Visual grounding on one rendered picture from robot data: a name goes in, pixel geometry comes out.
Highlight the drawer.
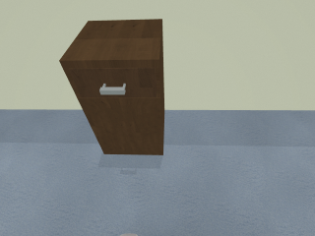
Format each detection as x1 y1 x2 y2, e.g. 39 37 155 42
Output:
68 67 157 98

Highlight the handle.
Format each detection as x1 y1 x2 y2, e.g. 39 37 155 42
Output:
99 84 126 95

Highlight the cabinet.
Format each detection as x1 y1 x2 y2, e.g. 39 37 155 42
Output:
59 19 165 155

